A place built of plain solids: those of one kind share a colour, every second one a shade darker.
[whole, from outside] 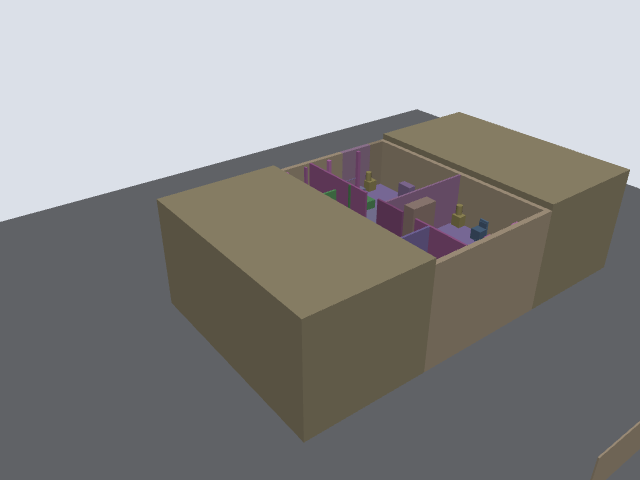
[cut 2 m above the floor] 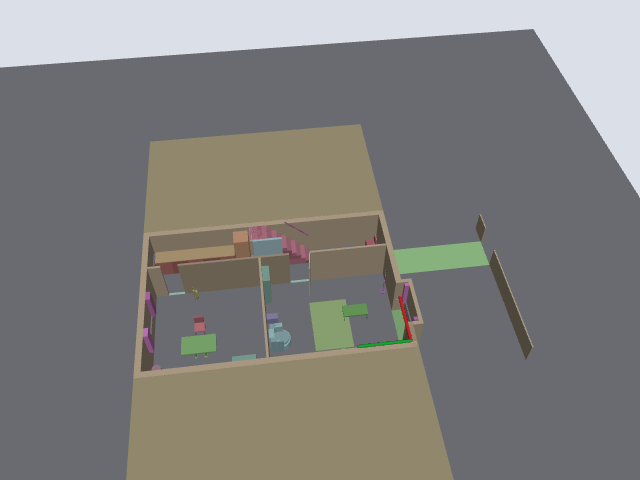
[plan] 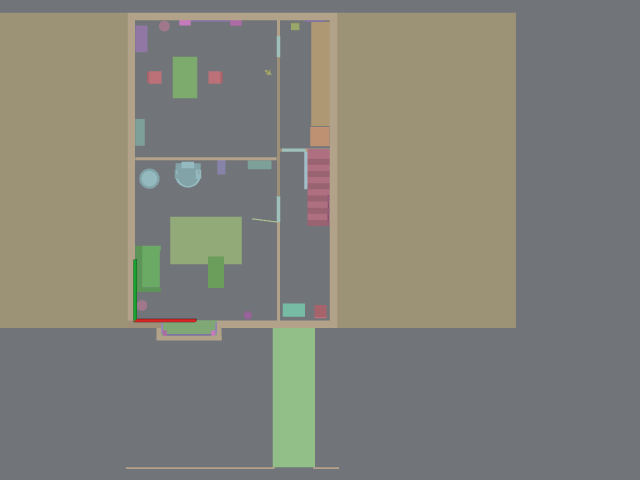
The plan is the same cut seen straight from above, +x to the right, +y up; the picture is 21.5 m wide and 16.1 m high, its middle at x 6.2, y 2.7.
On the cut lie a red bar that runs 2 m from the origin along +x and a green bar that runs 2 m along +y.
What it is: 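A mid-terrace two-storey house, 6.5 m wide inside and 10.1 m deep; a hall 1.67 m wide with a straight stair of 13 risers of 205 mm on goings of 205 mm; a front room and a back room; a bay window at the front; upstairs three bedrooms and a bathroom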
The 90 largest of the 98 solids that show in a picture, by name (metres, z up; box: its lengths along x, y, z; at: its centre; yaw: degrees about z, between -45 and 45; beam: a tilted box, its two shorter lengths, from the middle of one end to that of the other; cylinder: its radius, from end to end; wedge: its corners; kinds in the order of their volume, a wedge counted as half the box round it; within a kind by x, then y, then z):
{
 "neighbour_house_1": {"box": [6.0, 10.57, 5.48], "at": [-3.25, 5.04, 2.69]},
 "neighbour_house_2": {"box": [6.0, 10.57, 5.48], "at": [9.78, 5.04, 2.69]},
 "wall_1": {"box": [0.25, 10.57, 5.18], "at": [-0.13, 5.04, 2.54]},
 "wall_2": {"box": [1.12, 0.25, 5.18], "at": [0.31, -0.13, 2.54]},
 "wall_3": {"box": [0.16, 0.67, 2.83], "at": [0.79, -0.34, 1.36]},
 "wall_4": {"box": [2.19, 0.16, 2.83], "at": [1.81, -0.59, 1.36]},
 "wall_5": {"box": [4.98, 0.06, 1.05], "at": [2.18, -4.96, 0.47]},
 "wall_6": {"box": [4.75, 0.11, 2.58], "at": [2.38, 5.42, 1.24]},
 "wall_7": {"box": [0.16, 0.67, 2.83], "at": [2.82, -0.34, 1.36]},
 "wall_8": {"box": [7.03, 0.25, 5.18], "at": [3.26, 10.2, 2.54]},
 "wall_9": {"box": [7.15, 0.06, 1.85], "at": [3.26, 17.64, 0.88]},
 "wall_10": {"box": [4.04, 0.25, 5.18], "at": [4.76, -0.13, 2.54]},
 "wall_11": {"box": [0.11, 3.3, 2.58], "at": [4.81, 1.65, 1.24]},
 "wall_12": {"box": [0.11, 4.66, 2.58], "at": [4.81, 6.5, 1.24]},
 "wall_13": {"box": [0.11, 0.54, 2.58], "at": [4.81, 9.81, 1.24]},
 "wall_14": {"box": [0.82, 0.11, 2.58], "at": [6.12, 5.72, 1.24]},
 "wall_15": {"box": [0.87, 0.06, 1.05], "at": [6.4, -4.96, 0.47]},
 "wall_16": {"box": [0.25, 10.57, 5.18], "at": [6.65, 5.04, 2.54]},
 "tread_1": {"box": [0.75, 2.49, 0.23], "at": [6.15, 4.42, 0.09]},
 "tread_2": {"box": [0.75, 2.29, 0.43], "at": [6.15, 4.52, 0.2]},
 "tread_3": {"box": [0.75, 2.08, 0.64], "at": [6.15, 4.62, 0.3]},
 "tread_4": {"box": [0.75, 1.88, 0.84], "at": [6.15, 4.72, 0.4]},
 "tread_5": {"box": [0.75, 1.67, 1.04], "at": [6.15, 4.83, 0.5]},
 "tread_6": {"box": [0.75, 1.47, 1.25], "at": [6.15, 4.93, 0.6]},
 "tread_7": {"box": [0.75, 1.26, 1.46], "at": [6.15, 5.03, 0.71]},
 "tread_8": {"box": [0.75, 1.06, 1.66], "at": [6.15, 5.13, 0.81]},
 "tread_9": {"box": [0.75, 0.85, 1.86], "at": [6.15, 5.24, 0.91]},
 "tread_10": {"box": [0.75, 0.65, 2.07], "at": [6.15, 5.34, 1.01]},
 "tread_11": {"box": [0.75, 0.44, 2.27], "at": [6.15, 5.44, 1.12]},
 "tread_12": {"box": [0.75, 0.33, 2.48], "at": [6.15, 5.59, 1.22]},
 "upper_floor_rooms_1": {"box": [4.87, 10.08, 0.14], "at": [2.43, 5.04, 2.6]},
 "ground_1": {"box": [1.87, 0.52, 0.5], "at": [1.81, -0.25, -0.25]},
 "ground_2": {"box": [1.42, 4.67, 0.5], "at": [5.32, -2.59, -0.25]},
 "landing_wall_1": {"box": [0.11, 4.23, 2.61], "at": [4.81, 2.12, 3.83]},
 "landing_wall_2": {"box": [0.11, 1.56, 2.61], "at": [4.81, 5.79, 3.83]},
 "landing_wall_3": {"box": [0.11, 2.75, 2.61], "at": [4.81, 8.7, 3.83]},
 "wardrobe_bed_1": {"box": [1.4, 0.6, 2.05], "at": [2.94, 5.78, 3.64]},
 "bed_1": {"box": [1.36, 2.0, 0.5], "at": [2.86, 1.0, 2.87]},
 "bedrooms_wall_1": {"box": [4.75, 0.11, 2.61], "at": [2.38, 5.42, 3.83]},
 "front_wall_over_bay_1": {"box": [1.87, 0.25, 2.61], "at": [1.81, -0.13, 3.83]},
 "shelf_1": {"box": [0.32, 0.9, 1.85], "at": [0.16, 6.31, 0.88]},
 "shelf_2": {"box": [0.8, 0.3, 1.7], "at": [4.18, 5.22, 0.8]},
 "slotfit_front_seat_1": {"cylinder": 0.34, "from": [0.48, 4.76, -0.05], "to": [0.48, 4.76, 0.28]},
 "slotfit_front_seat_2": {"cylinder": 0.26, "from": [0.48, 4.76, -0.05], "to": [0.48, 4.76, 0.33]},
 "slotfit_front_seat_3": {"box": [0.2, 0.3, 0.85], "at": [1.43, 4.9, 0.37]},
 "slotfit_front_seat_4": {"box": [0.2, 0.23, 0.85], "at": [1.45, 5.16, 0.37]},
 "slotfit_front_seat_5": {"box": [0.23, 0.23, 0.85], "at": [1.66, 5.21, 0.37]},
 "slotfit_front_seat_6": {"cylinder": 0.44, "from": [1.77, 4.89, -0.05], "to": [1.77, 4.89, 0.32]},
 "slotfit_front_seat_7": {"cylinder": 0.34, "from": [1.78, 4.85, -0.05], "to": [1.78, 4.85, 0.42]},
 "slotfit_front_seat_8": {"box": [0.23, 0.23, 0.85], "at": [2.09, 5.16, 0.37]},
 "slotfit_front_seat_9": {"box": [0.19, 0.3, 0.85], "at": [2.12, 4.9, 0.37]},
 "sofa_1": {"box": [0.24, 1.56, 0.83], "at": [0.12, 1.73, 0.36]},
 "sofa_2": {"box": [0.86, 0.16, 0.65], "at": [0.43, 1.03, 0.28]},
 "sofa_3": {"box": [0.86, 0.16, 0.65], "at": [0.43, 2.43, 0.28]},
 "sofa_4": {"box": [0.65, 1.24, 0.37], "at": [0.51, 1.73, 0.24]},
 "fridge_freezer_1": {"box": [0.65, 0.65, 1.85], "at": [6.2, 6.17, 0.88]},
 "kitchen_unit_1": {"box": [0.6, 0.7, 0.91], "at": [6.23, 8.97, 0.41]},
 "kitchen_unit_2": {"box": [0.6, 0.7, 0.91], "at": [6.23, 9.67, 0.41]},
 "dresser_1": {"box": [0.42, 0.8, 0.87], "at": [0.21, 2.22, 3.05]},
 "dresser_2": {"box": [0.42, 0.9, 0.92], "at": [0.21, 9.45, 0.41]},
 "bath_wall_1": {"box": [1.67, 0.11, 2.61], "at": [5.69, 8.12, 3.83]},
 "curtains_curtains_1": {"box": [0.39, 0.19, 1.57], "at": [1.68, 9.98, 1.56]},
 "curtains_curtains_2": {"box": [0.17, 0.19, 2.3], "at": [1.76, 0.09, 3.86]},
 "curtains_curtains_3": {"box": [0.14, 0.19, 1.57], "at": [2.62, -0.42, 1.56]},
 "curtains_curtains_4": {"box": [0.39, 0.19, 1.57], "at": [3.39, 9.98, 1.56]},
 "curtains_curtains_5": {"box": [0.17, 0.19, 2.3], "at": [3.7, 0.09, 3.86]},
 "curtains_curtains_6": {"box": [0.1, 0.19, 1.57], "at": [5.14, 0.09, 4.23]},
 "stair_bulkhead_1": {"box": [0.11, 1.26, 2.57], "at": [5.73, 5.03, 1.24]},
 "nightstand_1": {"cylinder": 0.15, "from": [0.15, 5.75, 3.22], "to": [0.15, 5.75, 3.69]},
 "nightstand_2": {"box": [0.43, 0.5, 0.6], "at": [0.21, 5.83, 2.92]},
 "nightstand_3": {"box": [0.5, 0.43, 0.6], "at": [0.96, 0.21, 2.92]},
 "nightstand_4": {"cylinder": 0.15, "from": [1.04, 0.15, 3.22], "to": [1.04, 0.15, 3.69]},
 "box_wall_1": {"box": [0.07, 0.11, 2.61], "at": [4.89, 3.15, 3.83]},
 "box_wall_2": {"box": [0.82, 0.11, 2.61], "at": [6.12, 3.15, 3.83]},
 "laid_rug_front_room_1": {"box": [2.4, 1.6, 0.06], "at": [2.38, 2.69, -0.02]},
 "laid_rug_bedroom_front_1": {"box": [2.0, 1.4, 0.06], "at": [2.38, 2.69, 2.65]},
 "slotfit_seat_1": {"box": [0.025, 0.42, 0.82], "at": [0.25, 7.31, 3.02]},
 "slotfit_seat_2": {"box": [0.47, 0.53, 0.57], "at": [0.5, 7.31, 2.9]},
 "side_chair_1": {"box": [0.42, 0.42, 0.04], "at": [2.66, 8.15, 0.43]},
 "side_chair_2": {"box": [0.08, 0.38, 0.38], "at": [2.9, 8.15, 0.65]},
 "side_chair_3": {"box": [0.4, 0.4, 0.54], "at": [6.22, 0.32, 0.22]},
 "worktop_1": {"box": [0.62, 3.5, 0.04], "at": [6.22, 8.27, 0.88]},
 "meeting_table_1": {"box": [0.82, 1.39, 0.07], "at": [1.67, 8.15, 0.7]},
 "plant_pot_1": {"cylinder": 0.18, "from": [0.23, 0.5, 0.0], "to": [0.23, 0.5, 0.38]},
 "plant_pot_2": {"cylinder": 0.18, "from": [0.98, 9.87, 0.0], "to": [0.98, 9.87, 0.38]},
 "door_leaf_front_room_1": {"box": [0.84, 0.04, 2.05], "at": [4.34, 3.36, 0.97], "yaw": -7.5},
 "box_cardboard_1": {"box": [0.28, 0.55, 0.38], "at": [2.89, 5.17, 0.14]},
 "bin_1": {"box": [0.28, 0.23, 0.7], "at": [5.37, 9.85, 0.3]},
 "coffee_table_1": {"box": [0.54, 1.05, 0.07], "at": [2.71, 1.62, 0.36]},
 "laid_doormat_1": {"box": [0.75, 0.45, 0.06], "at": [5.32, 0.35, -0.02]}
}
